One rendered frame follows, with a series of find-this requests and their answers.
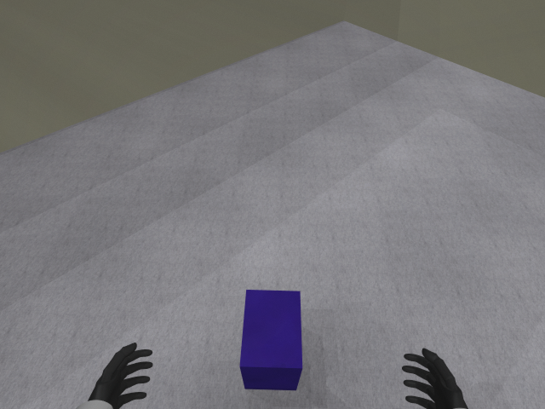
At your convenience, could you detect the carton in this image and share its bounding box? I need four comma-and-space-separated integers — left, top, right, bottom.
240, 290, 302, 390

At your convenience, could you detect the robot left hand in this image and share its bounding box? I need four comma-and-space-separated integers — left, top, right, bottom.
88, 343, 153, 409

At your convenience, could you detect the robot right hand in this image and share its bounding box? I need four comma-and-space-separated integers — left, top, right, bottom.
402, 348, 468, 409

